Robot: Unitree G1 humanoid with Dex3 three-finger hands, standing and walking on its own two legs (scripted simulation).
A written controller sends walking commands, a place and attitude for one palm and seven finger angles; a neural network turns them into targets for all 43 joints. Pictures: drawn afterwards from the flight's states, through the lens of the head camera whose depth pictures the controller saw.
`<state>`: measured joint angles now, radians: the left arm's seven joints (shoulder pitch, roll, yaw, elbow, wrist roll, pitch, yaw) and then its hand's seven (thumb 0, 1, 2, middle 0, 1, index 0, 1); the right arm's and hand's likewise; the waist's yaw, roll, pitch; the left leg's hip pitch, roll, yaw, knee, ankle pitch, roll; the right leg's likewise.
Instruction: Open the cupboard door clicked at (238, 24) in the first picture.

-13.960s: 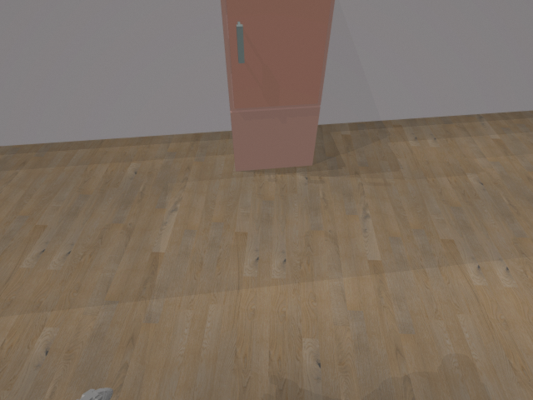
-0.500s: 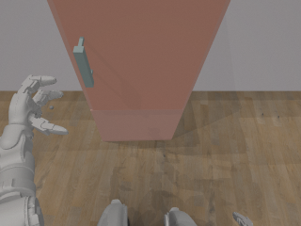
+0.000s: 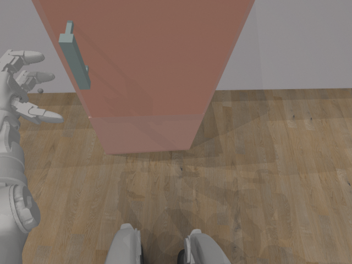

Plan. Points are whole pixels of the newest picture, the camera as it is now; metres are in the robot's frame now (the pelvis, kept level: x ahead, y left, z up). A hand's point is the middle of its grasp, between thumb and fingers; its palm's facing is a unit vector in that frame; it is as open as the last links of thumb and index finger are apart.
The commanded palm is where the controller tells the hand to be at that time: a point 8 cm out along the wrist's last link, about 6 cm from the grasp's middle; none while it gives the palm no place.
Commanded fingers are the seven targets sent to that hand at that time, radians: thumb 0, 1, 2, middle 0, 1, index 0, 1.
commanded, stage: move the hooked fingers beside the handle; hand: left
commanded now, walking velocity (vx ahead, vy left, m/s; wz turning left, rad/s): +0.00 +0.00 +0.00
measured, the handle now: (78, 57) +0.57 +0.21 +0.06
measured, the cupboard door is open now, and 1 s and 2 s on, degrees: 0 0 0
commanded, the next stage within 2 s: slide the fingers in behind the handle in 1.08 s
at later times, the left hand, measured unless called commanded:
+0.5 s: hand (47, 76) +0.51 +0.27 +0.06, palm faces +0.06 -1.00 -0.01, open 14.0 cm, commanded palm +0.49 +0.30 +0.06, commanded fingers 0.00 -0.50 0.30 -0.30 -1.20 -0.30 -1.20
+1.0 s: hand (44, 80) +0.50 +0.27 +0.06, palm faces +0.08 -1.00 +0.00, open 14.0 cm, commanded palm +0.48 +0.31 +0.06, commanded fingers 0.00 -0.50 0.30 -0.30 -1.20 -0.30 -1.20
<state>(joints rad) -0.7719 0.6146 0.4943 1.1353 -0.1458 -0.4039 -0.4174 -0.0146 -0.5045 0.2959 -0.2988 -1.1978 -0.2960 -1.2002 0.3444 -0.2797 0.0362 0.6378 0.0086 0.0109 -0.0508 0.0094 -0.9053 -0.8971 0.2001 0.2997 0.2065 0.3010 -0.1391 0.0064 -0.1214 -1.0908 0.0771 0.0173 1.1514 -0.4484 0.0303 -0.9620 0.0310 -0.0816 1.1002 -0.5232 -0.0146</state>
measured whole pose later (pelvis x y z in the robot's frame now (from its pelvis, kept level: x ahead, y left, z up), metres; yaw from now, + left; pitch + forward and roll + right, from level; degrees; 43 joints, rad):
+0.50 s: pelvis +0.01 +0.01 +0.00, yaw -2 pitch +26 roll -5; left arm -0.86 0.69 0.54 1.17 -0.11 -0.36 -0.41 -0.01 -0.50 0.30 -0.30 -1.20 -0.30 -1.20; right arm 0.40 -0.27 0.05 0.62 -0.01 0.07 -0.02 0.01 -0.91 -0.90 0.20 0.30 0.21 0.30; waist -0.17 0.02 -0.12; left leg -1.16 0.09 0.03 1.17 -0.46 0.04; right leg -1.03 0.05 -0.07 1.10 -0.52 -0.01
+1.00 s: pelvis +0.00 +0.00 +0.00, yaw -1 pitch +24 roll -5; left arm -0.86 0.66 0.51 1.20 -0.11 -0.40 -0.38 -0.01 -0.50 0.30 -0.30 -1.20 -0.30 -1.20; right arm 0.35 -0.28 0.05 0.62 0.00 0.07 -0.03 0.01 -0.91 -0.90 0.20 0.30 0.21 0.30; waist -0.17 0.01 -0.12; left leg -1.14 0.09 0.01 1.17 -0.46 0.04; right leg -1.00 0.04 -0.08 1.11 -0.52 -0.01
